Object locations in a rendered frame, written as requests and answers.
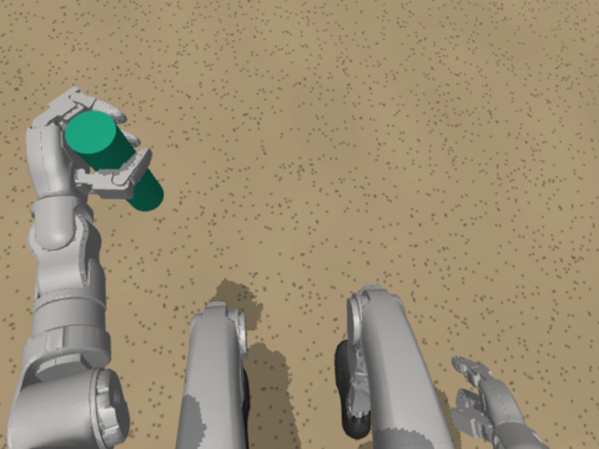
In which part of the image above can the left robot hand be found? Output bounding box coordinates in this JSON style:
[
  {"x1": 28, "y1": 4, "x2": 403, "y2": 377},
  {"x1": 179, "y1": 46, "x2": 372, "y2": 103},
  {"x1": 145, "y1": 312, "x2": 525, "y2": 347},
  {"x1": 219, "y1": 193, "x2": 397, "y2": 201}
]
[{"x1": 25, "y1": 87, "x2": 153, "y2": 203}]

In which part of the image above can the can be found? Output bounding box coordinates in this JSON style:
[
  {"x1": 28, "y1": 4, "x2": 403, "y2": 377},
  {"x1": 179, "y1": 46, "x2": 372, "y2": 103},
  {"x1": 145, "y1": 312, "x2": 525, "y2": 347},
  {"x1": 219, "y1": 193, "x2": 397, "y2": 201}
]
[{"x1": 65, "y1": 110, "x2": 164, "y2": 211}]

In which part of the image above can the right robot foot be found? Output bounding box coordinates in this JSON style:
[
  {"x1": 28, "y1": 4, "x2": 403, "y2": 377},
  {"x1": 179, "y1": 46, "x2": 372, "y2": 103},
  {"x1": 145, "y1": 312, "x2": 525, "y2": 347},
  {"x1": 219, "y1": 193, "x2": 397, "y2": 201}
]
[{"x1": 335, "y1": 340, "x2": 371, "y2": 439}]

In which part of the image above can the right robot hand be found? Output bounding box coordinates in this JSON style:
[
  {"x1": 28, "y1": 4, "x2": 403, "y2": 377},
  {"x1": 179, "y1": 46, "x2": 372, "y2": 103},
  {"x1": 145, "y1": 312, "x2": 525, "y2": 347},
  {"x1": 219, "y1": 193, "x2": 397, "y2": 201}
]
[{"x1": 451, "y1": 356, "x2": 526, "y2": 443}]

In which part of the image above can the right robot arm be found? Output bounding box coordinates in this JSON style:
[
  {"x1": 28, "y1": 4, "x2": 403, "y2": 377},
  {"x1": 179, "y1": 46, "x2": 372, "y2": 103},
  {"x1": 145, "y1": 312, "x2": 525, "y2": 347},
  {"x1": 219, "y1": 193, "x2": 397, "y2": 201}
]
[{"x1": 492, "y1": 422, "x2": 549, "y2": 449}]

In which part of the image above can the left robot arm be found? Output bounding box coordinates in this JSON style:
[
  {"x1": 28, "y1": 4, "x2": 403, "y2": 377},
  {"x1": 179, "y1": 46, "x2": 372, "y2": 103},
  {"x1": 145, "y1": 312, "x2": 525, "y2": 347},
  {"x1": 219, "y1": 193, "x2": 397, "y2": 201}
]
[{"x1": 6, "y1": 195, "x2": 130, "y2": 449}]

